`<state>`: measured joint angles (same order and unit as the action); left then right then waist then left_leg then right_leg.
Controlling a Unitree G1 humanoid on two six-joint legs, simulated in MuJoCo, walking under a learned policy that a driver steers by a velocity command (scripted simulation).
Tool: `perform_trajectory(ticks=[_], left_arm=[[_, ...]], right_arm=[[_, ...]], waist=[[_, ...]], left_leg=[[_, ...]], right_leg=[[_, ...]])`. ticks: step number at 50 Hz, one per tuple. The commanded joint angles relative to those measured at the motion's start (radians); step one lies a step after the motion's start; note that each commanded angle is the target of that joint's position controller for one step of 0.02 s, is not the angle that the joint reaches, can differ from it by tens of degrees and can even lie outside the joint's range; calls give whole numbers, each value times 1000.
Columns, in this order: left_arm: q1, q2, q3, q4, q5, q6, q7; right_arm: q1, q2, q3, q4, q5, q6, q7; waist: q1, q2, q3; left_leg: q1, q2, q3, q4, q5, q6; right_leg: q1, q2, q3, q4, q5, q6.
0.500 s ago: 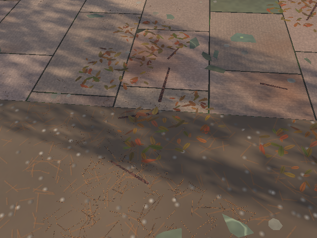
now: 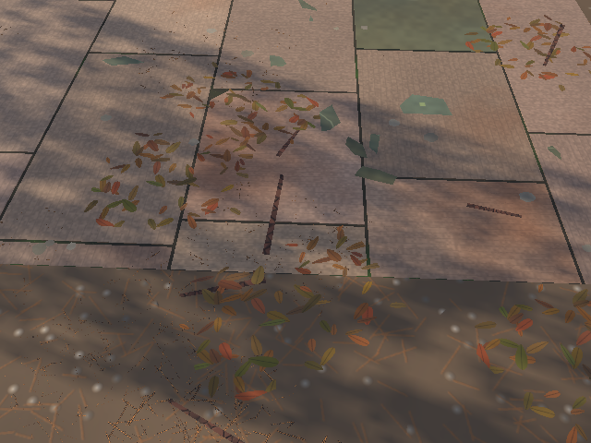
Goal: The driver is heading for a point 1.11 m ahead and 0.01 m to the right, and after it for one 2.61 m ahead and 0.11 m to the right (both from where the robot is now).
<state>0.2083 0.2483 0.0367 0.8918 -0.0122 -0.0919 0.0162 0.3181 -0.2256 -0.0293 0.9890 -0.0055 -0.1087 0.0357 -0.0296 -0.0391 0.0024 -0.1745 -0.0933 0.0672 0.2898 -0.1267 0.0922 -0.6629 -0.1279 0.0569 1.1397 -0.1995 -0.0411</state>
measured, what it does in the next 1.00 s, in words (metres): walks ahead: right foot, then left foot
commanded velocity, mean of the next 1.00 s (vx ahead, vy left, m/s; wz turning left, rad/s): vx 0.50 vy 0.00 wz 0.00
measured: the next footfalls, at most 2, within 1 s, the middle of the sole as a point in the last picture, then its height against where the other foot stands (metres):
right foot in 0.30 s outside the picture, level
left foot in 0.86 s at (268, 389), level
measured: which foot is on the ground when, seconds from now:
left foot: down 0.00-0.32, up 0.34-0.84, down 0.86-1.00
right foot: up 0.00-0.28, down 0.30-0.88, up 0.90-1.00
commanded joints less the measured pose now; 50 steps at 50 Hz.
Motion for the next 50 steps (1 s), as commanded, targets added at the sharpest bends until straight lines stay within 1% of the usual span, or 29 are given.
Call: perform_trajectory(ticks=[1,5,8,10,12,13,14,15,16,17,18,19,20,21,23,26,28,32,37,40,41,42,43,44,45,46,47,48,50], left_arm=[[35,47,14,-42,13,3,7],[-128,29,7,-85,3,-9,-6],[-215,33,2,-113,-7,-12,-23],[-249,43,3,-134,-10,-18,-36],[-226,66,10,-139,-10,-27,-46],[-170,84,20,-128,-9,-31,-48],[-41,120,41,-90,-7,-33,-45],[163,193,69,-38,-1,-35,-37],[296,309,98,-12,15,-26,-35],[310,228,75,-7,12,-26,-39],[216,166,54,-24,7,-28,-39],[115,129,40,-49,5,-26,-39],[48,97,30,-59,8,-24,-44],[18,74,22,-59,14,-26,-49],[36,72,23,-36,17,-31,-53],[93,110,33,-3,18,-32,-39],[124,113,33,11,15,-24,-28],[178,128,34,36,6,-17,-15],[247,136,41,82,-3,2,-7],[224,154,51,86,-6,16,-1],[203,163,53,81,-4,20,-1],[183,153,49,76,-1,26,-1],[176,126,35,59,9,26,-2],[294,11,1,48,13,7,-15],[286,26,0,64,0,-22,-21],[191,117,25,35,-29,-38,-25],[115,130,28,12,-34,-43,-21],[78,123,33,6,-21,-37,-12],[117,82,39,16,-7,-7,-3]], right_arm=[[-41,-132,-21,-55,1,-18,-20],[41,-160,-26,-38,17,-5,-35],[95,-169,-29,-16,26,6,-36],[114,-170,-32,-5,27,17,-38],[104,-182,-38,-3,27,27,-40],[84,-189,-40,-7,27,33,-41],[66,-177,-34,-13,22,38,-40],[57,-137,-17,-34,8,38,-40],[160,-20,19,-52,4,16,-30],[160,-59,13,-36,21,-12,-25],[67,-156,-13,-62,47,-26,-21],[1,-163,-15,-80,49,-28,-25],[-33,-149,-19,-85,34,-22,-31],[-25,-135,-25,-83,25,-7,-36],[11,-89,-22,-72,21,19,-38],[-62,-90,-29,-102,13,30,-43],[-141,-83,-29,-129,9,28,-41],[-284,-64,-22,-167,16,20,-29],[-406,-70,-16,-216,26,9,-4],[-376,-96,-25,-222,27,-1,10],[-313,-118,-37,-207,26,-4,9],[-173,-153,-59,-163,24,-4,4],[18,-215,-83,-112,18,-2,-4],[154,-316,-109,-85,0,4,-11],[152,-250,-85,-83,8,7,-8],[64,-196,-68,-94,18,4,-9],[-31,-158,-56,-119,18,4,-10],[-99,-125,-45,-127,10,3,-5],[-134,-89,-35,-120,-4,-4,2]], waist=[[47,75,54],[-12,76,53],[-46,86,72],[-48,91,81],[-21,104,67],[16,115,38],[82,106,-36],[159,51,-182],[142,-201,-327],[149,-221,-391],[129,-149,-238],[99,-76,-154],[70,-21,-87],[37,-32,-55],[11,-42,-35],[12,-16,4],[29,-14,18],[72,-20,50],[101,-21,97],[62,-38,67],[24,-54,24],[-48,-48,-56],[-119,-3,-187],[-92,235,-347],[-92,283,-415],[-80,226,-258],[-51,150,-156],[-17,89,-81],[41,125,-43]], left_leg=[[-107,279,-207,-207,70,171],[-17,264,-160,-189,85,127],[73,294,-165,-157,58,121],[145,327,-179,-118,58,113],[189,351,-193,-63,110,97],[190,344,-183,1,227,83],[171,296,-142,154,391,60],[26,235,-85,428,355,25],[-400,64,-12,839,-31,-57],[-546,45,-168,1003,-420,-46],[-630,109,-185,1060,-361,-23],[-609,167,-156,1029,-261,-17],[-569,201,-139,962,-190,-22],[-507,230,-142,901,-141,-26],[-445,235,-125,857,-96,-40],[-530,240,-121,742,9,-62],[-569,238,-116,624,99,-72],[-527,204,-81,395,240,-71],[-558,184,-80,269,182,-46],[-458,154,-57,228,77,-10],[-346,121,-28,221,53,6],[-155,84,1,206,60,30],[150,167,-93,242,86,78],[562,432,-547,188,-54,241],[601,494,-818,26,-132,270],[475,459,-681,11,-164,210],[310,424,-535,-10,-110,172],[155,382,-431,-48,-36,151],[-2,322,-316,-112,22,129]], right_leg=[[-20,-42,1,-140,161,28],[11,3,-37,-431,307,36],[16,24,-48,-534,281,36],[9,32,-43,-583,217,17],[67,49,-52,-624,135,-11],[155,74,-74,-645,107,-28],[325,108,-100,-666,100,-53],[621,17,1,-639,124,-110],[1028,-233,437,-699,16,-267],[1071,-284,690,-836,-67,-303],[946,-251,548,-843,-70,-244],[798,-210,398,-861,5,-209],[665,-165,298,-900,74,-191],[577,-125,222,-936,116,-172],[501,-91,146,-980,196,-177],[516,-89,85,-1005,314,-190],[543,-83,57,-1013,327,-180],[566,-63,7,-1035,260,-154],[717,-121,13,-986,258,-149],[768,-143,11,-903,408,-127],[763,-131,-2,-831,570,-115],[726,-85,-38,-671,704,-93],[557,-31,-75,-416,592,-60],[135,139,-108,5,132,18],[-11,184,47,175,-360,11],[-104,118,67,237,-319,-10],[-97,59,32,201,-221,-21],[-52,19,12,133,-144,-18],[68,-22,17,43,-68,-16]])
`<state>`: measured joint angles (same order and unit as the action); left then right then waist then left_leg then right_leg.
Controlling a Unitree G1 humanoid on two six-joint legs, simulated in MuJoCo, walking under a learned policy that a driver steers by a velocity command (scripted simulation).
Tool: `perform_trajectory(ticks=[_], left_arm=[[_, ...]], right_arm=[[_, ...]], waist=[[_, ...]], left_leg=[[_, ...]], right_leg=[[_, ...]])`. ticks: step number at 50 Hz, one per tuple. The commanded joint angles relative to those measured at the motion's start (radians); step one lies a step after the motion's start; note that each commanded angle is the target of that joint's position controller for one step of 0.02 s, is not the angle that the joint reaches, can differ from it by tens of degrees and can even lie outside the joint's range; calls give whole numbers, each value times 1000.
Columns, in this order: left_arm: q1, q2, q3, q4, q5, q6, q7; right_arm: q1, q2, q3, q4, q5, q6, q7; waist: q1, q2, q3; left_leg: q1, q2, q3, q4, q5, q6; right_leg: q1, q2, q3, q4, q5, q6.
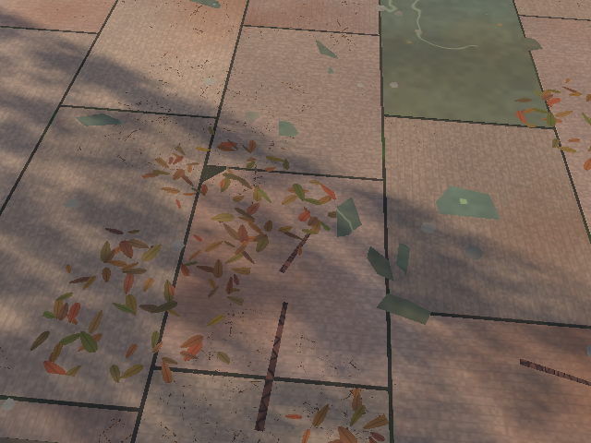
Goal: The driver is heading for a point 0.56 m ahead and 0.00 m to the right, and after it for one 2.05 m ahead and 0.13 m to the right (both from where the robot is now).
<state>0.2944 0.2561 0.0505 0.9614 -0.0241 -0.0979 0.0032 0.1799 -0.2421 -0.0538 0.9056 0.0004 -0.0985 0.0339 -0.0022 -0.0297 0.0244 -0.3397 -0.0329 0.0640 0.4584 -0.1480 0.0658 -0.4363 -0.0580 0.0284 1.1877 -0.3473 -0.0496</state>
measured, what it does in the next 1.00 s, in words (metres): walks ahead: right foot, then left foot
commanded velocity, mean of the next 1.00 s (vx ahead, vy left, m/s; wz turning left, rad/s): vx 0.39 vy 0.00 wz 0.00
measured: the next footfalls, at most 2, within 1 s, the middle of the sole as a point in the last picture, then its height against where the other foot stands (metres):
right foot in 0.42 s outside the picture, level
left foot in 0.88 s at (270, 379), level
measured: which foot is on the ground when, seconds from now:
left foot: down 0.00-0.44, up 0.46-0.86, down 0.88-1.00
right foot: up 0.00-0.40, down 0.42-0.90, up 0.92-1.00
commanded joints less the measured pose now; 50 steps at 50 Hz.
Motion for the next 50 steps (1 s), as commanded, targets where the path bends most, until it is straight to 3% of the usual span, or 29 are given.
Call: perform_trajectory(ticks=[1,4,6,10,15,18,19,20,21,22,23,24,25,26,27,28,29,31,33,37,41,43,44,45,46,47,48,49,50], left_arm=[[49,51,23,-48,7,10,11],[-29,58,30,-80,16,23,16],[-105,55,31,-104,21,20,14],[-240,30,21,-140,15,11,-1],[-374,33,10,-191,4,1,-28],[-354,60,15,-202,1,-9,-43],[-297,82,25,-189,3,-12,-44],[-173,113,45,-151,6,-13,-40],[13,172,70,-98,12,-12,-32],[160,277,94,-73,32,-8,-24],[178,233,78,-61,20,-4,-28],[102,167,57,-74,12,-5,-28],[14,126,44,-97,14,-5,-25],[-58,99,33,-106,22,-6,-29],[-97,69,24,-110,30,-10,-32],[-105,61,21,-104,35,-11,-36],[-92,66,23,-94,32,-15,-36],[-72,97,27,-76,37,-19,-28],[-57,110,28,-62,41,-13,-14],[-18,121,23,-35,34,4,1],[-5,121,23,1,22,22,8],[-32,122,25,8,12,32,13],[-21,112,23,12,12,35,15],[16,95,17,10,30,31,16],[166,4,-8,45,42,25,11],[150,7,-14,55,32,36,12],[79,63,1,37,13,55,14],[25,78,7,26,6,75,23],[-7,83,13,24,12,94,33]], right_arm=[[19,-80,-12,-25,-8,-17,3],[73,-125,-22,3,-7,-20,-14],[111,-130,-22,17,-4,-13,-27],[170,-140,-21,38,6,-5,-38],[250,-151,-27,83,14,15,-42],[237,-167,-37,91,18,28,-48],[214,-176,-40,86,19,31,-48],[188,-171,-37,80,19,36,-48],[181,-141,-25,66,11,37,-47],[274,-47,4,45,-3,22,-40],[296,-23,16,60,12,-4,-31],[209,-126,-11,43,38,-24,-26],[125,-143,-14,19,49,-31,-26],[87,-131,-17,14,38,-28,-33],[89,-124,-26,18,25,-14,-40],[115,-99,-25,24,22,1,-41],[132,-74,-23,30,19,13,-43],[115,-70,-27,21,11,26,-51],[63,-65,-27,0,-2,28,-53],[-64,-34,-11,-26,-2,28,-41],[-116,-66,-12,-41,-3,30,-33],[-71,-91,-21,-27,-11,22,-29],[-15,-118,-32,-2,-19,17,-32],[41,-180,-46,11,-28,15,-39],[69,-189,-42,20,-34,23,-45],[99,-106,-22,32,-21,36,-41],[77,-82,-10,33,-11,40,-36],[17,-94,-9,22,-11,44,-36],[-44,-98,-7,6,-13,47,-40]], waist=[[22,116,-57],[19,88,-13],[0,79,0],[-42,85,24],[-82,85,68],[-47,106,49],[-10,120,12],[58,117,-61],[129,83,-185],[118,-127,-352],[111,-250,-443],[111,-166,-307],[90,-103,-195],[56,-29,-114],[21,-30,-76],[-4,-49,-65],[-13,-49,-58],[-31,-31,-24],[-31,-24,-19],[13,-42,-42],[25,-55,-45],[-14,-46,-64],[-33,-17,-92],[-28,50,-162],[36,210,-283],[-12,261,-336],[-17,214,-292],[-7,162,-229],[4,134,-170]], left_leg=[[132,252,-280,-302,76,164],[136,250,-222,-339,166,179],[177,245,-196,-343,198,168],[216,217,-135,-351,179,134],[368,272,-139,-297,179,132],[431,305,-146,-221,308,111],[429,297,-134,-158,455,98],[402,257,-99,-17,607,77],[266,200,-58,214,559,45],[-109,63,-10,615,153,-22],[-319,-31,-127,825,-413,-37],[-419,41,-182,909,-384,-15],[-429,96,-153,888,-294,0],[-386,139,-131,818,-213,-2],[-324,170,-136,749,-162,-3],[-270,182,-137,717,-134,-6],[-248,185,-130,690,-120,-12],[-258,176,-113,624,-80,-38],[-274,164,-99,496,3,-62],[-153,106,-56,214,218,-63],[-130,88,-80,107,182,-42],[-60,74,-77,21,176,-14],[40,64,-70,-49,303,3],[203,152,-147,-14,704,35],[480,319,-303,59,934,176],[484,396,-419,5,839,257],[399,376,-431,-51,561,242],[310,349,-419,-97,333,205],[207,330,-394,-143,172,180]], right_leg=[[-140,-95,37,-27,93,-2],[-227,-105,29,-149,205,25],[-280,-103,25,-263,307,38],[-250,-65,-10,-494,460,39],[-279,-38,-22,-631,403,23],[-206,-13,-34,-676,297,-15],[-105,16,-58,-687,271,-31],[72,52,-89,-708,281,-55],[359,6,-35,-677,312,-98],[767,-258,362,-691,260,-234],[876,-362,713,-865,142,-318],[769,-321,606,-883,77,-260],[617,-282,452,-900,115,-218],[457,-240,343,-939,192,-196],[355,-199,267,-973,241,-175],[294,-181,226,-1003,257,-170],[262,-173,199,-1026,284,-178],[226,-168,125,-1030,551,-193],[231,-149,46,-1004,771,-181],[231,-95,-48,-976,790,-134],[334,-140,-5,-905,742,-131],[366,-141,16,-816,706,-105],[365,-96,8,-740,676,-73],[303,-28,-28,-618,546,-26],[105,47,-49,-435,131,32],[42,76,-19,-291,-279,69],[1,53,20,-219,-370,78],[-28,28,29,-192,-333,82],[-26,12,27,-210,-283,90]])
Velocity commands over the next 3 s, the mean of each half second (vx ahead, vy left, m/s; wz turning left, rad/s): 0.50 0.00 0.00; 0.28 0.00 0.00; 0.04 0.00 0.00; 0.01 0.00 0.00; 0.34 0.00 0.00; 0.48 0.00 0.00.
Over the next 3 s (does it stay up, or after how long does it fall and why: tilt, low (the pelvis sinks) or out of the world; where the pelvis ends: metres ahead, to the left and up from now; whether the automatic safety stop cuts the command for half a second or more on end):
stays up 1.00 -0.09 0.01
